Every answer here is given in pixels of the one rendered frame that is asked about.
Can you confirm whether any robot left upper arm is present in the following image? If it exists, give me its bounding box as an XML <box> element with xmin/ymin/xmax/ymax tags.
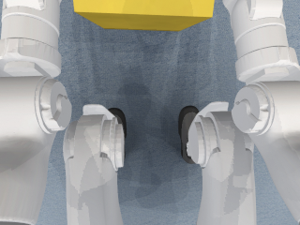
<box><xmin>0</xmin><ymin>75</ymin><xmax>72</xmax><ymax>225</ymax></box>

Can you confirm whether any right robot shin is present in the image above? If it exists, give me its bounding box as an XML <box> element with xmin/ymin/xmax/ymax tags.
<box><xmin>186</xmin><ymin>101</ymin><xmax>254</xmax><ymax>162</ymax></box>

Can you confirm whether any left robot forearm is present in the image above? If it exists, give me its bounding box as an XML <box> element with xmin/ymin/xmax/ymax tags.
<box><xmin>0</xmin><ymin>0</ymin><xmax>62</xmax><ymax>78</ymax></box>

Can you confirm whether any right robot forearm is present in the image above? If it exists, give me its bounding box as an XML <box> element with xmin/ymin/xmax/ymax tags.
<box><xmin>222</xmin><ymin>0</ymin><xmax>300</xmax><ymax>85</ymax></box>

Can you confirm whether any left robot thigh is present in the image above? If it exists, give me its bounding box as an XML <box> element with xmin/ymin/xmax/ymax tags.
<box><xmin>65</xmin><ymin>114</ymin><xmax>125</xmax><ymax>225</ymax></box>

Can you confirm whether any robot right upper arm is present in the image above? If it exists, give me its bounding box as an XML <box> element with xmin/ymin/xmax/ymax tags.
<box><xmin>232</xmin><ymin>81</ymin><xmax>300</xmax><ymax>225</ymax></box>

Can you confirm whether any carton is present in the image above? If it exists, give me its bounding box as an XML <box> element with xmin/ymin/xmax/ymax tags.
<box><xmin>73</xmin><ymin>0</ymin><xmax>215</xmax><ymax>32</ymax></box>

